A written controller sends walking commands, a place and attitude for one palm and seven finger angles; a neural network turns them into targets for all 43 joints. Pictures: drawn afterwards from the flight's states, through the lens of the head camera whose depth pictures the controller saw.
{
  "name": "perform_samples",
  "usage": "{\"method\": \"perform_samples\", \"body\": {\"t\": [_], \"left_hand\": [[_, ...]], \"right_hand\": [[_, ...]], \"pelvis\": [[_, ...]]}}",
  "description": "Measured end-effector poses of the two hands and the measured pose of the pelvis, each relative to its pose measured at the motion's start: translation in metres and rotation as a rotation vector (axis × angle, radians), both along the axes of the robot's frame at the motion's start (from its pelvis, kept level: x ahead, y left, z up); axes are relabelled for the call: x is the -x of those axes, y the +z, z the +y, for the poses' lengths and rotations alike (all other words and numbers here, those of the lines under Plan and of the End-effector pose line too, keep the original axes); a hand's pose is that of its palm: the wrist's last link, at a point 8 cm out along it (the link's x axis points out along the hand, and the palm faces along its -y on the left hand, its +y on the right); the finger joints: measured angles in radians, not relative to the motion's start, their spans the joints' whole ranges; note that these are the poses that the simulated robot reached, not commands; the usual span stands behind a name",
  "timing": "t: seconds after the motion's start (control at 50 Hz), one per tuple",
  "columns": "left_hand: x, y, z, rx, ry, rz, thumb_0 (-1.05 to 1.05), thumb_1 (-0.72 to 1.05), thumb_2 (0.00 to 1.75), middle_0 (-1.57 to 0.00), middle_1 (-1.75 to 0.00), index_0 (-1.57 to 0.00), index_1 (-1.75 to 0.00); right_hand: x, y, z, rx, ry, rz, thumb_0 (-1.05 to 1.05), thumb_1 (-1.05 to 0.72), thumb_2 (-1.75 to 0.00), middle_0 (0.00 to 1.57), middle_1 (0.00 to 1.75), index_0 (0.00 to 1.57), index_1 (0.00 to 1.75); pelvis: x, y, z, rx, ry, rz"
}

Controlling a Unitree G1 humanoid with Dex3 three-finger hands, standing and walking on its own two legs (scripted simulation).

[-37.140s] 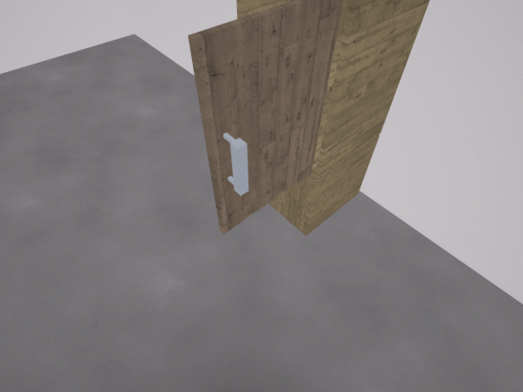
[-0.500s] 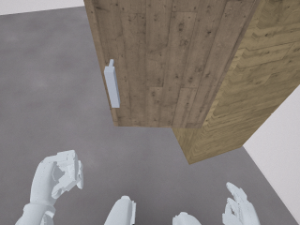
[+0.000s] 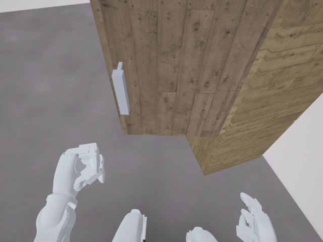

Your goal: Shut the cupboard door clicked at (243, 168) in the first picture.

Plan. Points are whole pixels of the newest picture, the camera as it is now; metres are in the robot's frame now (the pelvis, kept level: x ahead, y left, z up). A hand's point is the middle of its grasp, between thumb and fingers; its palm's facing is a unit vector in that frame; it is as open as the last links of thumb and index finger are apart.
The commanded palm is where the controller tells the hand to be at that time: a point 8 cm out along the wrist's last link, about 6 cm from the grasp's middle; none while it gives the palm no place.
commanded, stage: bring the fist close to the handle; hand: left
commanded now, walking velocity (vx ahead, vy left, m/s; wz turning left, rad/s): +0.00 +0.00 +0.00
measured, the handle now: (122, 89) +0.52 +0.16 +0.05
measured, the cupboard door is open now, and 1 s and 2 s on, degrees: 70 70 62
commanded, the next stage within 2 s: push the door shut along its arc in 1.12 s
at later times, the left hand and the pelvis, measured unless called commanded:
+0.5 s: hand (121, 134) +0.36 +0.13 +0.06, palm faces +0.01 -1.00 -0.02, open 3.1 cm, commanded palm +0.35 +0.18 +0.06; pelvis +0.00 +0.00 +0.01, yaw -1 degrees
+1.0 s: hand (132, 119) +0.41 +0.11 +0.06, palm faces +0.05 -1.00 -0.03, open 3.1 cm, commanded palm +0.38 +0.16 +0.06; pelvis +0.00 -0.01 +0.01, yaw -2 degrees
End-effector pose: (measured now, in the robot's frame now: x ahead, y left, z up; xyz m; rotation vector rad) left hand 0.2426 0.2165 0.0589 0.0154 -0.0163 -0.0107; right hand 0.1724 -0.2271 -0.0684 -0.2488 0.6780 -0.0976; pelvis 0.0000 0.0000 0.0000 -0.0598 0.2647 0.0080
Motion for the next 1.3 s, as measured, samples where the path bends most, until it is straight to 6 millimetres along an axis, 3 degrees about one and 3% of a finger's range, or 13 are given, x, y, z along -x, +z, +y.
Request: {"method": "perform_samples", "body": {"t": [0.58, 0.78, 1.0, 1.3], "left_hand": [[-0.111, 0.002, -0.04, -0.008, 0.024, -0.009, 0.02, 0.9, 0.9, -1.3, -1.5, -1.3, -1.5], [-0.148, 0.004, -0.053, -0.007, 0.045, -0.013, 0.02, 0.9, 0.9, -1.3, -1.5, -1.3, -1.5], [-0.14, 0.0, -0.053, -0.015, 0.058, -0.004, 0.02, 0.9, 0.9, -1.3, -1.5, -1.3, -1.5], [-0.145, 0.002, -0.059, -0.018, 0.047, -0.015, 0.02, 0.9, 0.9, -1.3, -1.5, -1.3, -1.5]], "right_hand": [[0.049, -0.016, -0.019, 0.001, -0.081, 0.226, 0.01, -0.9, -0.9, 0.2, 0.3, 0.2, 0.3], [0.076, -0.026, -0.028, -0.012, -0.129, 0.318, 0.01, -0.91, -0.9, 0.2, 0.3, 0.2, 0.3], [0.101, -0.03, -0.035, -0.031, -0.164, 0.404, 0.01, -0.91, -0.9, 0.2, 0.3, 0.2, 0.3], [0.081, -0.028, -0.039, -0.02, -0.146, 0.349, 0.01, -0.91, -0.9, 0.2, 0.3, 0.2, 0.3]], "pelvis": [[-0.002, 0.009, -0.001, -0.022, -0.02, 0.02], [-0.003, 0.008, -0.005, -0.031, -0.034, 0.044], [-0.005, 0.012, -0.009, -0.044, -0.044, 0.042], [-0.002, 0.01, -0.012, -0.046, -0.039, 0.043]]}}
